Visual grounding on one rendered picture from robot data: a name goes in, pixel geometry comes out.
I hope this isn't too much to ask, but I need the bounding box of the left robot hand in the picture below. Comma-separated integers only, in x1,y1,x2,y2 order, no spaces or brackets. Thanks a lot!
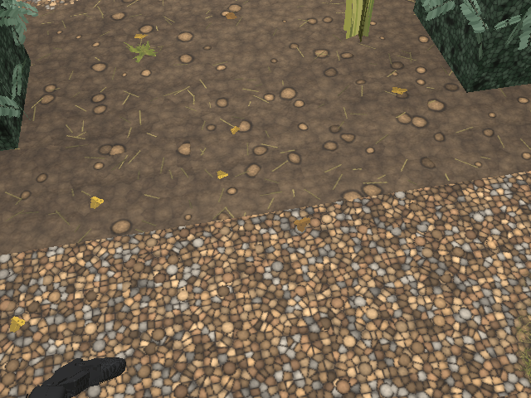
26,357,126,398

